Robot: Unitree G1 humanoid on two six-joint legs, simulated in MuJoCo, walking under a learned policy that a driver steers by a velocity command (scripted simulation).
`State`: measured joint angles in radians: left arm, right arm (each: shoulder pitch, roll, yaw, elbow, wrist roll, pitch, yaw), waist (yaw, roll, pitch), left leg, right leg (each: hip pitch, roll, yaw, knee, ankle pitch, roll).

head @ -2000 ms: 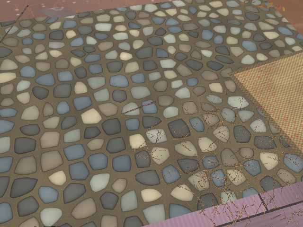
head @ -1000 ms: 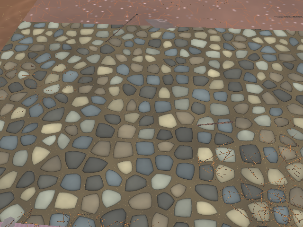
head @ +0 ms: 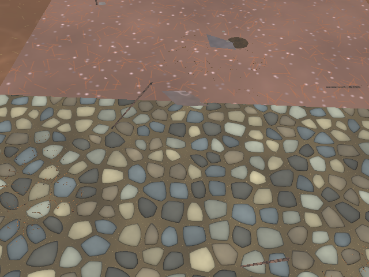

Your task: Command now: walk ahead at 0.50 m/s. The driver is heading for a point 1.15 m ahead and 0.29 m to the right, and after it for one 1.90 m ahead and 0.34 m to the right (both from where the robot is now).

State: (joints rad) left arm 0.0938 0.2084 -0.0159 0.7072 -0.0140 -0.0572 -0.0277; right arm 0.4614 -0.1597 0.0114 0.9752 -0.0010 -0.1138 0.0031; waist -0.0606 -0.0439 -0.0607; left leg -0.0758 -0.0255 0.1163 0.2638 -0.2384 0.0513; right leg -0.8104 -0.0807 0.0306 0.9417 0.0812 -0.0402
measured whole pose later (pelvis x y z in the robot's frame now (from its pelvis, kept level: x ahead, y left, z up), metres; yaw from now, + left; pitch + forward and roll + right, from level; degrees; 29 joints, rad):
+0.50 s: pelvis +0.28 -0.06 +0.00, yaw +0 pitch +2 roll -1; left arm 0.33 0.23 0.03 0.85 0.01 -0.08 -0.02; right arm 0.12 -0.28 -0.04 0.78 0.00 -0.09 -0.01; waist 0.04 0.04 0.02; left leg -0.66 0.10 -0.04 0.90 -0.14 -0.02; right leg -0.15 0.07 -0.07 0.26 -0.15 -0.08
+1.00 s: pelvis +0.39 -0.05 -0.02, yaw +0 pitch +1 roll +1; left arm 0.26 0.23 0.04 0.93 0.02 0.03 0.04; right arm 0.15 -0.20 -0.04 0.89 0.00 -0.01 -0.02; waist 0.01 0.00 -0.01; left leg -0.40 -0.02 0.02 0.55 -0.24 0.01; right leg -0.28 -0.04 0.02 0.60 -0.35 0.01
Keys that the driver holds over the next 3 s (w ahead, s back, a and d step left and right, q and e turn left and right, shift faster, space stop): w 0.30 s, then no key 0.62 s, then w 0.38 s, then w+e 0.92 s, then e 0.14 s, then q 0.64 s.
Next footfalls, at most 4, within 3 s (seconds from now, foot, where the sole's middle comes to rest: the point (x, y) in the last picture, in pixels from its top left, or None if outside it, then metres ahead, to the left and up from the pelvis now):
0.20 right None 0.30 -0.14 -0.78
0.66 left None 0.49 0.07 -0.78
0.94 right None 0.42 -0.19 -0.78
1.68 right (222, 213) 0.80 -0.21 -0.78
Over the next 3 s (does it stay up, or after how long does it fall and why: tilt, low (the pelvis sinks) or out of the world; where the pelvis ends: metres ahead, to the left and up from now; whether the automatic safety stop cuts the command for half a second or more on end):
stays up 1.10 -0.20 -0.02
